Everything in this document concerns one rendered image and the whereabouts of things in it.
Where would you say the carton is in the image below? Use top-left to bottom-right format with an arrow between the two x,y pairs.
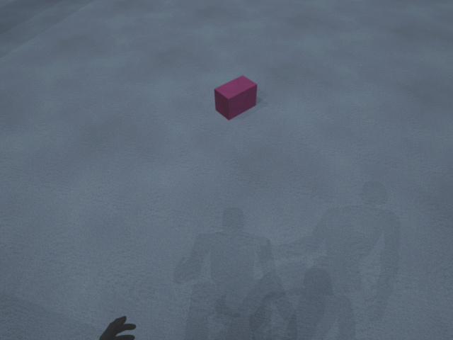
214,75 -> 257,120

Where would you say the left robot hand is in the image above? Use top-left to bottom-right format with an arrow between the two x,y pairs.
99,316 -> 136,340

